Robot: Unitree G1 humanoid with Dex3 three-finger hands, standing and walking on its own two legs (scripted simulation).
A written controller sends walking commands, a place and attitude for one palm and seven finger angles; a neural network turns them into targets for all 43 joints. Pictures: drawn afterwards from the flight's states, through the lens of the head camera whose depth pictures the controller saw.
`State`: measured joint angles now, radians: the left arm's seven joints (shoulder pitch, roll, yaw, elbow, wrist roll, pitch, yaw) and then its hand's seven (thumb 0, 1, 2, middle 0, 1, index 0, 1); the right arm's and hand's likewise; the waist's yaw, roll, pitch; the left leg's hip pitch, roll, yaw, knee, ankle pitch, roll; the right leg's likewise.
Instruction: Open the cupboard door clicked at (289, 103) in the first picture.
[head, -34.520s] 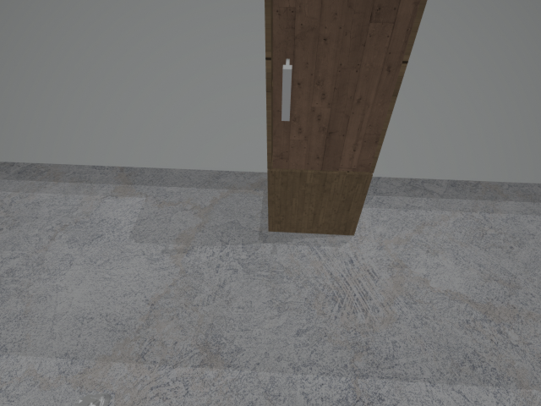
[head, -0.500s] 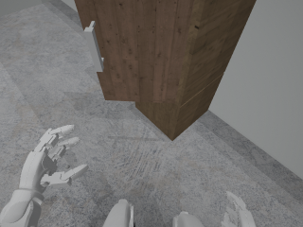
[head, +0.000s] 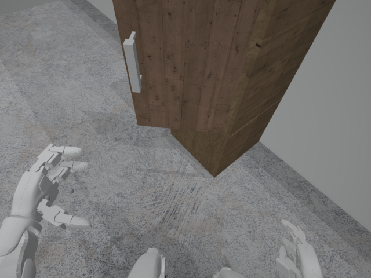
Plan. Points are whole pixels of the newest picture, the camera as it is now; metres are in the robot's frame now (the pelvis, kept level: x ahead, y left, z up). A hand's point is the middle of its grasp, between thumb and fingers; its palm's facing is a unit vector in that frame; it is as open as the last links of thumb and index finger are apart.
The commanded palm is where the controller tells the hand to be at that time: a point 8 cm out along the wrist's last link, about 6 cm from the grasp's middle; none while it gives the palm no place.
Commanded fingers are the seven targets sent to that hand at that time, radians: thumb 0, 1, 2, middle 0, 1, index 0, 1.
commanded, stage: raise the hand with hooked fingers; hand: left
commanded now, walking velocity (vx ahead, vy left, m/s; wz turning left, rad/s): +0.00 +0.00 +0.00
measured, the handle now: (135, 63) +0.66 +0.20 +0.05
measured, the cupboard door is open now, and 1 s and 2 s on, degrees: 45 45 45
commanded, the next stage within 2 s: move the hooked fingers beside the handle in 0.82 s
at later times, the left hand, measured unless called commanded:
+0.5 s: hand (62, 170) +0.30 +0.26 +0.07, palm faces -0.04 -1.00 -0.04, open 14.0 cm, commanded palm +0.27 +0.31 +0.07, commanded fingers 0.00 -0.50 0.30 -0.30 -1.20 -0.30 -1.20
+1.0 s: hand (66, 172) +0.29 +0.25 +0.07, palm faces -0.02 -1.00 -0.04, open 14.0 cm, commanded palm +0.28 +0.30 +0.07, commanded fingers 0.00 -0.50 0.30 -0.30 -1.20 -0.30 -1.20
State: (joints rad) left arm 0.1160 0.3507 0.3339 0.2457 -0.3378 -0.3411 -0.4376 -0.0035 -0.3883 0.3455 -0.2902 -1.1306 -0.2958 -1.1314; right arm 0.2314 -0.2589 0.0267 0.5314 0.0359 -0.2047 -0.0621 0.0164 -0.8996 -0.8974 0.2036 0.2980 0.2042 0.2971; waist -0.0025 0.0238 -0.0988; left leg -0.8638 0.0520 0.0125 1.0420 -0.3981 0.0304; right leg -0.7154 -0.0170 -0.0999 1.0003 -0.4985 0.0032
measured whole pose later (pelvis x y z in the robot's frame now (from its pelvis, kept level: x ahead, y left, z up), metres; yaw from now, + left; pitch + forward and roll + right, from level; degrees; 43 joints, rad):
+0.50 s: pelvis +0.00 -0.01 +0.01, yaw -1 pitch +12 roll -3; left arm -0.03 0.43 0.43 0.42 -0.38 -0.30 -0.56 -0.01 -0.50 0.30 -0.30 -1.20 -0.30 -1.20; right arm 0.29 -0.29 0.02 0.55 0.04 -0.17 -0.06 0.02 -0.90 -0.90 0.20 0.30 0.21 0.30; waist -0.02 0.03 -0.09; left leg -0.83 0.06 0.02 0.99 -0.38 0.02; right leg -0.69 -0.01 -0.09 0.95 -0.48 0.00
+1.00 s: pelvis +0.00 -0.02 +0.01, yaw +0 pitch +12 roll -3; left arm -0.05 0.41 0.43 0.45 -0.38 -0.33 -0.56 -0.01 -0.50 0.30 -0.30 -1.20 -0.30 -1.20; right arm 0.27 -0.28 0.04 0.55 0.04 -0.17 -0.07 0.02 -0.90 -0.90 0.20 0.30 0.21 0.30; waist 0.00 0.03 -0.10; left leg -0.83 0.07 0.01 1.00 -0.38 0.01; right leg -0.70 0.00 -0.10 0.98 -0.49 -0.02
